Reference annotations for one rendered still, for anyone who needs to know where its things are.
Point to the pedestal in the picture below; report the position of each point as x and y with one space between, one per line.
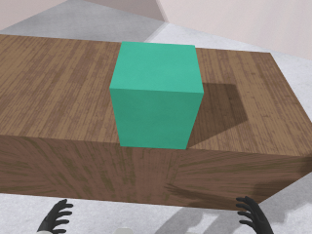
59 138

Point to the left robot hand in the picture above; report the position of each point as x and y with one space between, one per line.
50 221

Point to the carton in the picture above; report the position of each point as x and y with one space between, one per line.
156 91

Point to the right robot hand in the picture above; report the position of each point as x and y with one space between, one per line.
259 223

